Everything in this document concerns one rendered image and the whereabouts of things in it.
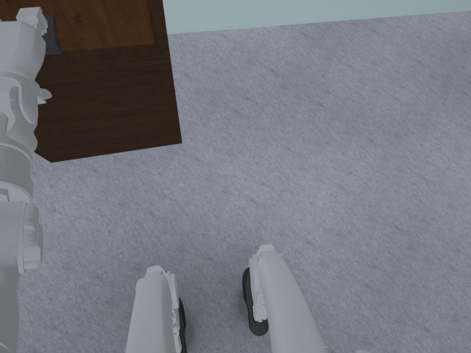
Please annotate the drawer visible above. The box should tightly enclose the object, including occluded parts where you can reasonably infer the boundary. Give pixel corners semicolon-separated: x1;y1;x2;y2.
0;0;155;51

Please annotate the robot left upper arm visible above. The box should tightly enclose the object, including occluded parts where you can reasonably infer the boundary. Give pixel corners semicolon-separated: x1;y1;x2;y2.
0;201;43;353

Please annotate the cabinet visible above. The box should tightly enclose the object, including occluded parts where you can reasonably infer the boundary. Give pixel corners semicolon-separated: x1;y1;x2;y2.
34;0;182;163

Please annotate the robot right shin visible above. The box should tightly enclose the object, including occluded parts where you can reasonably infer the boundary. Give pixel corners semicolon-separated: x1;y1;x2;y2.
251;244;287;321

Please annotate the handle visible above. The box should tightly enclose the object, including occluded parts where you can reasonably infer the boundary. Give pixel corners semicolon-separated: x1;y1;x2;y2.
42;15;62;55

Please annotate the robot left forearm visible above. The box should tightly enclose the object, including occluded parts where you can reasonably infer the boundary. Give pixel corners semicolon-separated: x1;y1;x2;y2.
0;71;38;204

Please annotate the right robot thigh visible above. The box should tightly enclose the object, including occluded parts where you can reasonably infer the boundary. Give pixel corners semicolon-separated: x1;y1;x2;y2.
249;250;330;353

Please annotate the left robot hand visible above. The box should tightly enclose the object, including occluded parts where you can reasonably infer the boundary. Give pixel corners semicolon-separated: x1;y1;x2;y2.
0;7;52;104

